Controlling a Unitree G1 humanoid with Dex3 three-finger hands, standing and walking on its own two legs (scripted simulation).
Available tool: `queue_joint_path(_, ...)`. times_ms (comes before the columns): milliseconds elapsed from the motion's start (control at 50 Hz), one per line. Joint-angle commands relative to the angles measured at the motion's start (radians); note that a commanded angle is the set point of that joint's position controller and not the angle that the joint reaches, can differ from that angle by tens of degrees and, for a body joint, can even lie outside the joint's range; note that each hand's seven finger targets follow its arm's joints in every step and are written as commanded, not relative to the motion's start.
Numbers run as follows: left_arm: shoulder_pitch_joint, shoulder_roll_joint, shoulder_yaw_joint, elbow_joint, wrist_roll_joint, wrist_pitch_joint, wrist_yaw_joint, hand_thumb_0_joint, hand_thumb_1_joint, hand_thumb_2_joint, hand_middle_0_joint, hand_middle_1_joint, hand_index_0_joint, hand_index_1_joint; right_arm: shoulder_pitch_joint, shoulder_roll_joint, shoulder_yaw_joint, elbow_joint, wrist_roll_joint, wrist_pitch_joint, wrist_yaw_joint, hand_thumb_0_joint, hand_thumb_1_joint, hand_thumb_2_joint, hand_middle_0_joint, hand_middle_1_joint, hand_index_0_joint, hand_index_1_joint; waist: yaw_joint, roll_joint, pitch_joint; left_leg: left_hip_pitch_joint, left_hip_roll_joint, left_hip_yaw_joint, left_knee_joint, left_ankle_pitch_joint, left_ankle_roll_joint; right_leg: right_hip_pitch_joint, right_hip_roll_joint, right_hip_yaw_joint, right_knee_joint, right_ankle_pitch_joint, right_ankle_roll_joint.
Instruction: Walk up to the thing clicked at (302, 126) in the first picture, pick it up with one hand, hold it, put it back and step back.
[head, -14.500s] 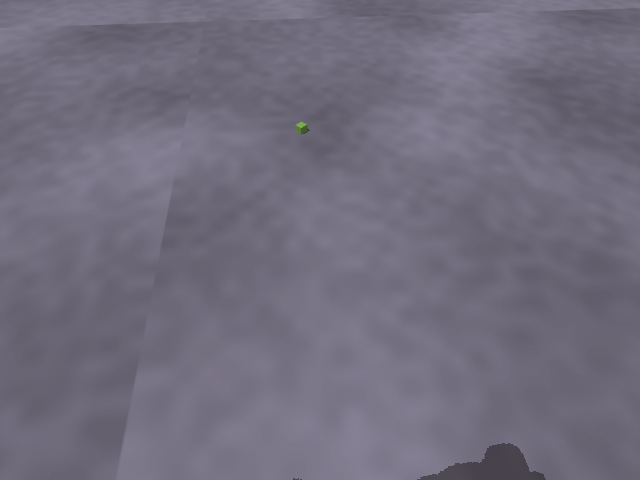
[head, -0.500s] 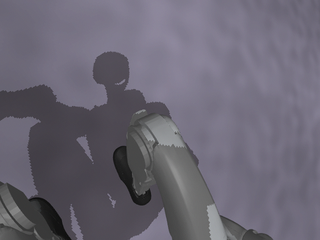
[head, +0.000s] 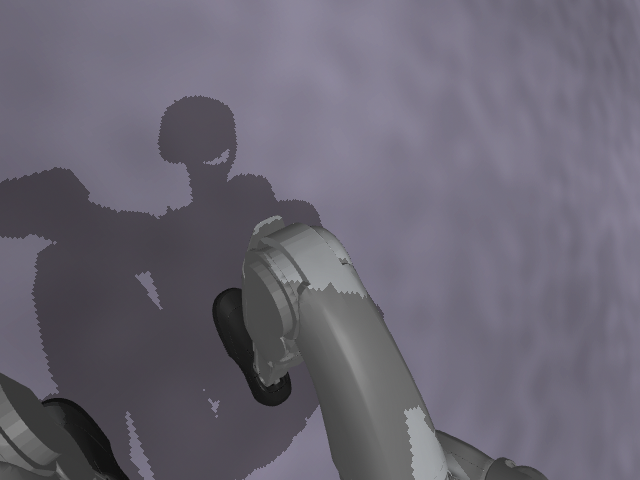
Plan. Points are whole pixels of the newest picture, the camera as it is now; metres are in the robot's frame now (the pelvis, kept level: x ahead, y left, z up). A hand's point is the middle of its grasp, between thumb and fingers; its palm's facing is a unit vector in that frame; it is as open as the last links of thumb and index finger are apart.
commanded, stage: close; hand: left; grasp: from above
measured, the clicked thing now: out of the picture +0.43 +0.31 -0.29
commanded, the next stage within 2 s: settle in 1.64 s
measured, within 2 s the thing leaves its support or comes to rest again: neither
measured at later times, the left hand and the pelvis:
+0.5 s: hand out of the picture +0.43 +0.31 -0.26, palm faces -0.18 -0.40 -0.90, open 12.4 cm; pelvis +0.00 +0.00 +0.00, yaw +0 degrees
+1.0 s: hand out of the picture +0.44 +0.30 -0.26, palm faces -0.18 -0.40 -0.90, open 10.2 cm; pelvis +0.00 +0.00 +0.00, yaw -1 degrees
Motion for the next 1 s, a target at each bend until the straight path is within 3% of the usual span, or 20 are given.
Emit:
queue_joint_path(0,-0.204,0.159,-0.025,-0.093,0.006,-0.004,0.028,0.000,-0.386,0.954,-0.159,-1.033,-0.167,-1.024,0.216,-0.329,-0.075,0.034,0.010,-0.004,-0.001,0.000,-0.897,-0.900,0.200,0.300,0.200,0.300,-0.090,0.497,-0.631,0.453,0.013,0.096,-0.264,0.172,0.001,0.371,0.046,-0.103,-0.199,0.227,-0.034)
queue_joint_path(100,-0.205,0.190,-0.027,-0.115,0.025,0.002,0.023,0.000,-0.366,0.900,-0.172,-1.003,-0.186,-0.989,0.203,-0.328,-0.067,0.035,0.012,-0.004,-0.006,0.000,-0.898,-0.901,0.200,0.300,0.200,0.300,-0.085,0.491,-0.639,0.436,0.011,0.108,-0.258,0.160,0.002,0.381,0.053,-0.094,-0.212,0.222,-0.033)
queue_joint_path(140,-0.195,0.203,-0.001,-0.103,0.032,0.005,0.030,0.000,-0.375,0.883,-0.169,-0.980,-0.181,-0.968,0.226,-0.329,-0.073,0.042,0.020,-0.002,-0.007,0.000,-0.897,-0.900,0.200,0.300,0.200,0.300,-0.076,0.499,-0.647,0.436,0.019,0.098,-0.269,0.172,0.003,0.391,0.052,-0.096,-0.219,0.234,-0.033)
queue_joint_path(160,-0.187,0.176,-0.020,-0.096,0.027,0.010,0.024,0.000,-0.361,0.872,-0.182,-0.976,-0.194,-0.963,0.224,-0.324,-0.069,0.033,0.013,0.000,-0.006,0.000,-0.899,-0.901,0.200,0.300,0.200,0.300,-0.089,0.490,-0.644,0.430,0.015,0.105,-0.265,0.175,0.002,0.401,0.055,-0.094,-0.217,0.241,-0.034)
queue_joint_path(200,-0.179,0.185,-0.007,-0.101,0.030,0.011,0.020,0.000,-0.336,0.887,-0.204,-0.980,-0.213,-0.971,0.222,-0.325,-0.075,0.039,0.021,-0.002,-0.009,0.000,-0.898,-0.901,0.200,0.300,0.200,0.300,-0.080,0.479,-0.644,0.426,0.017,0.101,-0.266,0.167,0.005,0.390,0.054,-0.095,-0.224,0.229,-0.032)
queue_joint_path(320,-0.196,0.165,-0.029,-0.107,0.018,0.011,0.013,0.000,-0.236,0.822,-0.258,-0.959,-0.283,-0.933,0.225,-0.322,-0.073,0.049,0.017,-0.004,-0.013,0.000,-0.899,-0.901,0.200,0.300,0.200,0.300,-0.091,0.482,-0.638,0.436,0.017,0.100,-0.270,0.156,0.001,0.383,0.057,-0.100,-0.220,0.218,-0.034)
queue_joint_path(340,-0.196,0.167,-0.014,-0.104,0.021,0.010,0.018,0.000,-0.238,0.828,-0.270,-0.931,-0.286,-0.914,0.242,-0.327,-0.080,0.046,0.021,-0.003,-0.012,0.000,-0.898,-0.901,0.200,0.300,0.200,0.300,-0.088,0.486,-0.651,0.445,0.021,0.089,-0.279,0.164,0.002,0.383,0.055,-0.103,-0.223,0.223,-0.036)
queue_joint_path(400,-0.223,0.139,-0.049,-0.117,0.016,0.006,0.012,0.000,-0.223,0.790,-0.273,-0.914,-0.295,-0.892,0.222,-0.321,-0.074,0.039,0.014,-0.007,-0.012,0.000,-0.897,-0.900,0.200,0.300,0.200,0.300,-0.104,0.484,-0.629,0.445,0.018,0.086,-0.274,0.160,0.001,0.358,0.052,-0.107,-0.212,0.221,-0.036)
queue_joint_path(540,-0.199,0.180,-0.022,-0.106,0.020,-0.002,0.028,0.000,-0.154,0.746,-0.342,-0.858,-0.361,-0.839,0.219,-0.329,-0.078,0.055,0.021,-0.012,-0.018,0.000,-0.899,-0.902,0.200,0.300,0.200,0.300,-0.084,0.484,-0.627,0.438,0.015,0.101,-0.276,0.140,0.002,0.388,0.056,-0.094,-0.236,0.204,-0.033)
queue_joint_path(580,-0.191,0.157,-0.035,-0.087,0.028,0.004,0.027,0.000,-0.151,0.716,-0.333,-0.859,-0.360,-0.832,0.222,-0.323,-0.073,0.042,0.013,-0.014,-0.014,0.000,-0.898,-0.901,0.200,0.300,0.200,0.300,-0.098,0.480,-0.624,0.439,0.014,0.095,-0.274,0.144,0.004,0.383,0.056,-0.101,-0.234,0.206,-0.035)
queue_joint_path(680,-0.195,0.192,-0.015,-0.107,0.016,0.004,0.034,0.000,-0.042,0.702,-0.430,-0.811,-0.451,-0.790,0.221,-0.331,-0.071,0.041,0.013,-0.013,-0.018,0.000,-0.899,-0.902,0.200,0.300,0.200,0.300,-0.089,0.474,-0.647,0.429,0.017,0.105,-0.262,0.161,0.008,0.412,0.060,-0.089,-0.246,0.226,-0.029)
queue_joint_path(780,-0.198,0.151,-0.036,-0.104,0.003,0.006,0.028,0.000,0.014,0.678,-0.474,-0.774,-0.493,-0.755,0.212,-0.333,-0.070,0.037,0.008,-0.015,-0.016,0.000,-0.898,-0.901,0.200,0.300,0.200,0.300,-0.108,0.486,-0.627,0.461,0.017,0.095,-0.266,0.155,0.002,0.388,0.055,-0.102,-0.226,0.220,-0.032)
queue_joint_path(820,-0.196,0.184,-0.019,-0.098,0.013,0.006,0.033,0.000,0.064,0.632,-0.502,-0.759,-0.532,-0.730,0.217,-0.343,-0.076,0.054,0.016,-0.015,-0.017,0.000,-0.898,-0.901,0.200,0.300,0.200,0.300,-0.098,0.493,-0.621,0.454,0.019,0.085,-0.282,0.132,0.002,0.373,0.057,-0.106,-0.230,0.199,-0.034)
queue_joint_path(840,-0.197,0.169,-0.035,-0.104,0.015,0.006,0.029,0.000,0.075,0.624,-0.519,-0.729,-0.543,-0.706,0.214,-0.329,-0.071,0.044,0.012,-0.016,-0.014,0.000,-0.897,-0.901,0.200,0.300,0.200,0.300,-0.102,0.487,-0.607,0.445,0.014,0.090,-0.275,0.131,0.003,0.371,0.053,-0.103,-0.227,0.195,-0.034)
queue_joint_path(860,-0.187,0.182,-0.014,-0.092,0.013,0.007,0.034,0.000,0.054,0.617,-0.512,-0.723,-0.534,-0.702,0.228,-0.343,-0.077,0.043,0.017,-0.013,-0.016,0.000,-0.899,-0.902,0.200,0.300,0.200,0.300,-0.096,0.483,-0.623,0.451,0.020,0.086,-0.286,0.139,0.003,0.387,0.056,-0.104,-0.235,0.204,-0.034)
queue_joint_path(900,-0.201,0.159,-0.033,-0.102,0.009,0.007,0.028,0.000,0.086,0.611,-0.533,-0.719,-0.556,-0.696,0.223,-0.329,-0.068,0.036,0.012,-0.014,-0.012,0.000,-0.899,-0.902,0.200,0.300,0.200,0.300,-0.103,0.483,-0.632,0.454,0.017,0.087,-0.276,0.154,0.003,0.385,0.054,-0.103,-0.228,0.218,-0.033)
queue_joint_path(920,-0.185,0.171,-0.018,-0.090,0.011,0.006,0.035,0.000,0.096,0.600,-0.540,-0.720,-0.566,-0.694,0.230,-0.339,-0.074,0.039,0.017,-0.013,-0.015,0.000,-0.900,-0.902,0.200,0.300,0.200,0.300,-0.094,0.481,-0.643,0.446,0.022,0.090,-0.274,0.161,0.005,0.399,0.059,-0.099,-0.240,0.226,-0.031)
queue_joint_path(940,-0.193,0.157,-0.041,-0.107,0.006,0.007,0.027,0.000,0.130,0.592,-0.556,-0.713,-0.585,-0.684,0.207,-0.327,-0.064,0.036,0.009,-0.016,-0.013,0.000,-0.898,-0.901,0.200,0.300,0.200,0.300,-0.106,0.474,-0.617,0.440,0.014,0.094,-0.263,0.158,0.004,0.389,0.053,-0.100,-0.229,0.228,-0.029)
queue_joint_path(960,-0.182,0.179,-0.017,-0.095,0.008,0.005,0.036,0.000,0.133,0.574,-0.563,-0.706,-0.594,-0.675,0.230,-0.344,-0.073,0.045,0.015,-0.014,-0.014,0.000,-0.899,-0.902,0.200,0.300,0.200,0.300,-0.096,0.482,-0.639,0.434,0.020,0.095,-0.272,0.156,0.006,0.408,0.061,-0.098,-0.242,0.223,-0.030)
queue_joint_path(980,-0.191,0.171,-0.021,-0.098,0.009,0.007,0.038,0.000,0.144,0.577,-0.571,-0.702,-0.601,-0.672,0.225,-0.333,-0.072,0.040,0.017,-0.014,-0.013,0.000,-0.899,-0.902,0.200,0.300,0.200,0.300,-0.095,0.469,-0.619,0.436,0.018,0.087,-0.270,0.155,0.005,0.387,0.051,-0.103,-0.230,0.224,-0.030)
